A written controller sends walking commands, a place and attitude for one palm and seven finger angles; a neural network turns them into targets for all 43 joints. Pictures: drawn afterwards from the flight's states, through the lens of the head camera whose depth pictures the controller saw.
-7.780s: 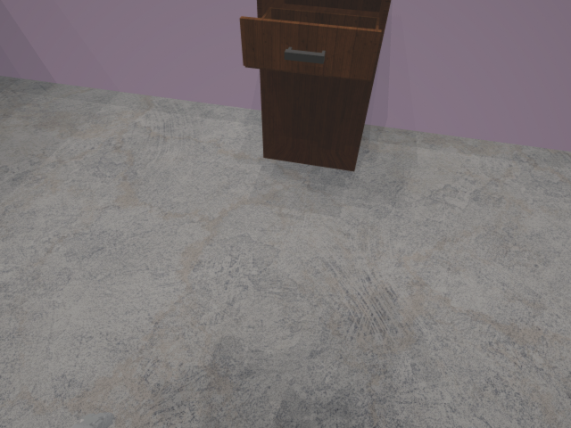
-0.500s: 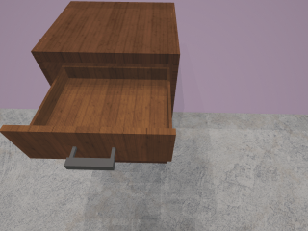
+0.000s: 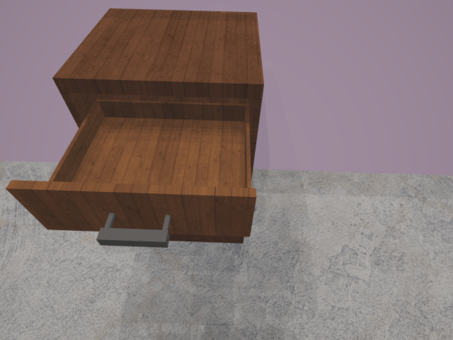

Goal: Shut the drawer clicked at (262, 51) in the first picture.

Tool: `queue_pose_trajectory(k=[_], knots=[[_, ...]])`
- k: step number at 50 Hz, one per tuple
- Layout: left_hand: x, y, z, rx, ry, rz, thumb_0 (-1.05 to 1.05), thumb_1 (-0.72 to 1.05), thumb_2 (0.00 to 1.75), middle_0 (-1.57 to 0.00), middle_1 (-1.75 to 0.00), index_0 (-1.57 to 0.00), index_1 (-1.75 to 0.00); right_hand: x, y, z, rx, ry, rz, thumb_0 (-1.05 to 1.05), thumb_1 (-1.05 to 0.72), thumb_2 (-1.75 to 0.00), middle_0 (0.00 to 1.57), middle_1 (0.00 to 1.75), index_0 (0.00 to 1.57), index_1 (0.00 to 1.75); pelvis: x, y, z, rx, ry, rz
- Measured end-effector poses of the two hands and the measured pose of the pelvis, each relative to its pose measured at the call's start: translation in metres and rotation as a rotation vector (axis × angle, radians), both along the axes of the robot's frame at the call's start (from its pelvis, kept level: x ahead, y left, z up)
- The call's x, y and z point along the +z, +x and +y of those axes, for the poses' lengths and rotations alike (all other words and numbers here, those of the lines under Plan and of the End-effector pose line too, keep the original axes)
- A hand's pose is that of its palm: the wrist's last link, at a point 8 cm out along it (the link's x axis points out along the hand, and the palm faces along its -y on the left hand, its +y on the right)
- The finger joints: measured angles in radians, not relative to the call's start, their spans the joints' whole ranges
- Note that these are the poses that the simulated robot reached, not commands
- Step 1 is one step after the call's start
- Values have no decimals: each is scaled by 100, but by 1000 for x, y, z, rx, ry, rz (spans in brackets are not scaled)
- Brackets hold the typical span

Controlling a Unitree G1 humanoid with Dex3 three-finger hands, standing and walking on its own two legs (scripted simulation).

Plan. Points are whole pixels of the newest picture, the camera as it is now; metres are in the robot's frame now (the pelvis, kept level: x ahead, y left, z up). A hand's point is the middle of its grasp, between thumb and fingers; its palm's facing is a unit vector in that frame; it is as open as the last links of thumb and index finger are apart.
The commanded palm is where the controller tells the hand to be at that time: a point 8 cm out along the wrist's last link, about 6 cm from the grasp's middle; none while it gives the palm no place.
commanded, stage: come to a stop and stand still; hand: left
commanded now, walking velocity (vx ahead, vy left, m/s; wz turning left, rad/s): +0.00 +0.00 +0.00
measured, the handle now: (136, 228) +0.32 +0.20 -0.02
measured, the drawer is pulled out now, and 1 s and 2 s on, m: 0.30 0.30 0.30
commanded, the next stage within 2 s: look again from close up in 0.22 s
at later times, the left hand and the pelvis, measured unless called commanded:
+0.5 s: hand out of the picture -0.01 +0.17 -0.17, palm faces +0.01 -0.98 -0.19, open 7.4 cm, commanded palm none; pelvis +0.00 +0.00 +0.00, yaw +0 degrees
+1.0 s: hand out of the picture -0.02 +0.15 -0.17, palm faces +0.02 -0.98 -0.17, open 7.4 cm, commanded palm none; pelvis +0.00 -0.01 +0.00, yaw +0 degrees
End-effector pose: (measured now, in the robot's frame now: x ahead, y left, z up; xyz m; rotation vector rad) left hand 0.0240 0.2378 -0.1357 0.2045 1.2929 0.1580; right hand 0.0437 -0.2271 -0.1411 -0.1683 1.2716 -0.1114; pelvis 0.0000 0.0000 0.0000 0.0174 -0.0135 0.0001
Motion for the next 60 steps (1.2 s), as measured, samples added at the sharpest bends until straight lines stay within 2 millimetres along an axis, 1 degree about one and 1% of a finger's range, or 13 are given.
queue_pose_trajectory(k=[10, 18, 26, 38, 51, 55, 60], knots=[[-4, -24, -7, 14, -27, 78, 1, 91, 90, -20, -30, -20, -30, 2, -25, -4, -19, -19, 78, 1, -91, -90, 20, 30, 20, 30, 3, 0, 1, -2, -1, -4], [-5, -35, -13, 30, -39, 109, 1, 91, 90, -20, -30, -20, -30, 1, -36, 1, -27, -10, 107, 1, -91, -90, 20, 30, 20, 30, 4, 0, 0, 1, 0, -8], [-5, -41, -20, 39, -49, 117, 1, 91, 90, -20, -30, -20, -30, -1, -41, 5, -30, 4, 117, 1, -92, -90, 20, 30, 20, 30, 4, 0, -1, 3, 1, -10], [-6, -48, -31, 46, -65, 130, 0, 91, 90, -20, -30, -20, -30, -1, -46, 3, -36, 6, 129, 1, -92, -90, 20, 30, 20, 30, 5, -1, -5, 3, 1, -9], [-6, -51, -38, 52, -69, 140, 0, 91, 90, -20, -30, -20, -30, -2, -49, 0, -36, 10, 146, 1, -92, -90, 20, 30, 20, 30, 4, 0, -11, 6, 1, -5], [-8, -53, -40, 58, -72, 148, 0, 91, 90, -20, -30, -20, -30, -4, -50, 1, -35, 18, 157, 1, -91, -90, 20, 30, 20, 30, 2, 4, -12, 9, 0, -6], [-13, -54, -39, 78, -79, 174, 0, 91, 90, -20, -30, -20, -30, -8, -46, 4, -34, 21, 178, 1, -91, -90, 20, 30, 20, 30, -2, 16, -11, 12, -3, -2]])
